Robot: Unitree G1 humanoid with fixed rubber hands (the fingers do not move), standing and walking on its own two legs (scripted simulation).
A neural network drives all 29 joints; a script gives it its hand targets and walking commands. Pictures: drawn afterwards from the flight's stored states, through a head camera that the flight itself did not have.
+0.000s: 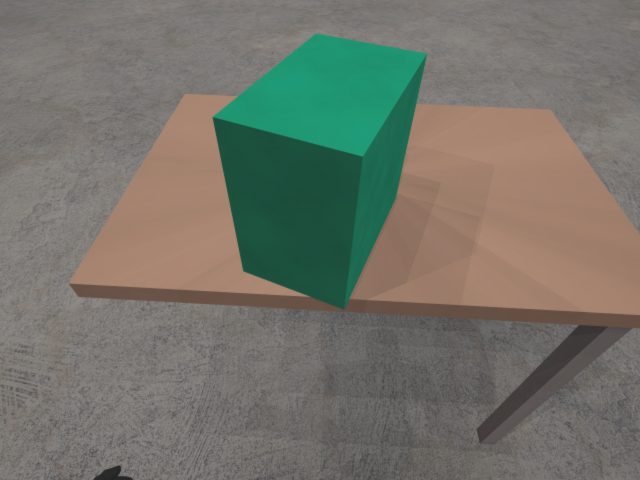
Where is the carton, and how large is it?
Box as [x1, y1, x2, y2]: [213, 34, 426, 308]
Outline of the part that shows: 315,34 214,115 213,121 243,270 333,305 344,308 395,198 426,54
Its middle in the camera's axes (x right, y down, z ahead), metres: +0.02 -0.10 +0.57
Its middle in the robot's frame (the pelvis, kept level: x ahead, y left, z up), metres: +0.51 +0.00 +0.13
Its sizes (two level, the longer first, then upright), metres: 0.269 0.168 0.262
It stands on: a table, 0.74 m high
